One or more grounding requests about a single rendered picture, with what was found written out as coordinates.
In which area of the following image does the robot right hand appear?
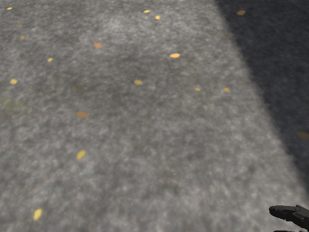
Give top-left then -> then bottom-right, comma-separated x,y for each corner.
269,205 -> 309,232

